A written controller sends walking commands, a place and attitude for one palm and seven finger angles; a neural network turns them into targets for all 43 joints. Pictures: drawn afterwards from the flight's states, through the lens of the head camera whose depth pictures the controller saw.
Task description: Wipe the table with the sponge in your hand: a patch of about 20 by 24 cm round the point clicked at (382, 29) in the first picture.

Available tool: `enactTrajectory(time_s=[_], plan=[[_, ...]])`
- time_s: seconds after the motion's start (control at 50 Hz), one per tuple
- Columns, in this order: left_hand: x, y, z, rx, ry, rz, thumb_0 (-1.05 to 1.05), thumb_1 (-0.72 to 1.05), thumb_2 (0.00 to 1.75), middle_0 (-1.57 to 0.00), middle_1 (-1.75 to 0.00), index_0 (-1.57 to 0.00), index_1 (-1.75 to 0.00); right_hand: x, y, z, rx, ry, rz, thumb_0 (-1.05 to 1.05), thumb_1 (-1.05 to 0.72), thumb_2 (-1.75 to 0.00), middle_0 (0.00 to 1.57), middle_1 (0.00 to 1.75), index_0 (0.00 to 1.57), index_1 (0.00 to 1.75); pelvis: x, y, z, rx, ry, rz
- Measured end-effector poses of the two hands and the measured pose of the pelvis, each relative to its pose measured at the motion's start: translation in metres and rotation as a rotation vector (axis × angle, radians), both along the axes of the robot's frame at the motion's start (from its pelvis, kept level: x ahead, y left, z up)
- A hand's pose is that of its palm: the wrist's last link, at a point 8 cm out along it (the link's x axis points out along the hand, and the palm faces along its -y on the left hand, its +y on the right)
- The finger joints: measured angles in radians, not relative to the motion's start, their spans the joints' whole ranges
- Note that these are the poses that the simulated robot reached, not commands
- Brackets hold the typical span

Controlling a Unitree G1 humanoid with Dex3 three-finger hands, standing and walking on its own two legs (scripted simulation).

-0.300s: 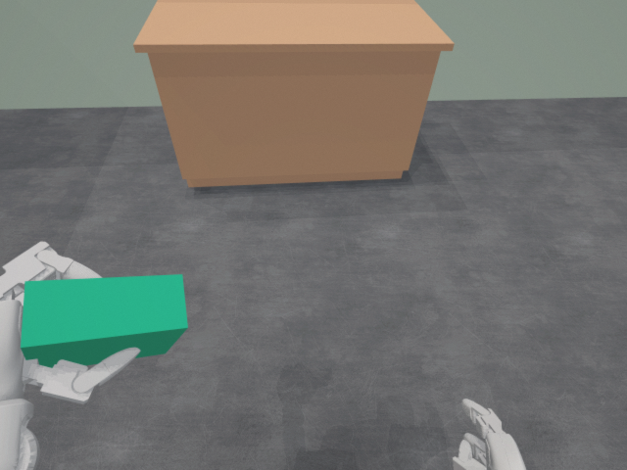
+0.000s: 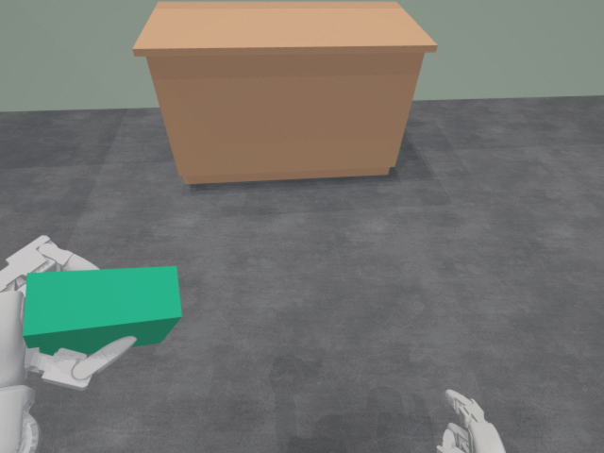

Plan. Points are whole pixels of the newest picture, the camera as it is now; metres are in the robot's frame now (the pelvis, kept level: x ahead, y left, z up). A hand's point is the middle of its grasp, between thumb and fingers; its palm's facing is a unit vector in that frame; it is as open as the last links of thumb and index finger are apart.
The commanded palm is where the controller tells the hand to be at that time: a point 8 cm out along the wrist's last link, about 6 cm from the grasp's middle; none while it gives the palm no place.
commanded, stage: look at it before walking up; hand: left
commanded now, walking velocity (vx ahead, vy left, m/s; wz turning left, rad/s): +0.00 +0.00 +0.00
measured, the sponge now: (127, 311) +0.23 +0.20 +0.14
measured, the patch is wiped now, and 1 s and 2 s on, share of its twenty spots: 0.00 0.00 0.00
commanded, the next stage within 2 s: walk to a spot facing it in 0.10 s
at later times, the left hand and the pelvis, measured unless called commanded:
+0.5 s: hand (114, 293) +0.23 +0.21 +0.16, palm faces +0.40 -0.82 -0.41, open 9.6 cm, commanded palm +0.19 +0.24 +0.18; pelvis +0.01 -0.02 -0.01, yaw -4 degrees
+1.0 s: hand (200, 195) +0.38 +0.16 +0.16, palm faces +0.26 -0.88 -0.40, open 9.6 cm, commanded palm +0.34 +0.20 +0.18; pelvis +0.13 -0.04 -0.01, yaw -11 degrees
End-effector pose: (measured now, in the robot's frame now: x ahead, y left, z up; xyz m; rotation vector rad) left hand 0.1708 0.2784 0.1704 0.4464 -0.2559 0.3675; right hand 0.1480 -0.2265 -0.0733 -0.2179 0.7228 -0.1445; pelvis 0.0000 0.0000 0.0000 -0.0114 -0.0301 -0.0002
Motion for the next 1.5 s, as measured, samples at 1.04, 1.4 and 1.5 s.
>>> enactTrajectory(time_s=[1.04, 1.4, 1.5], plan=[[0.198, -0.078, 0.003, 0.042, -0.017, -0.184, -0.01, -0.44, 0.97, -0.82, -1.32, -0.81, -1.32, 0.097, -0.068, -0.007, 0.012, 0.011, -0.215, 0.01, -0.91, -0.90, 0.20, 0.30, 0.20, 0.30, 0.140, -0.043, -0.006, 0.040, 0.015, -0.200], [0.328, -0.200, 0.003, 0.133, 0.041, -0.253, -0.01, -0.44, 0.97, -0.82, -1.32, -0.81, -1.32, 0.181, -0.161, -0.059, 0.102, 0.174, -0.246, 0.01, -0.90, -0.90, 0.21, 0.30, 0.20, 0.30, 0.246, -0.136, -0.016, 0.028, 0.022, -0.231], [0.353, -0.221, 0.012, 0.161, 0.073, -0.302, -0.01, -0.44, 0.97, -0.82, -1.32, -0.81, -1.32, 0.212, -0.206, -0.035, 0.027, 0.169, -0.285, 0.01, -0.91, -0.90, 0.20, 0.30, 0.20, 0.30, 0.279, -0.152, -0.005, 0.031, 0.035, -0.226]])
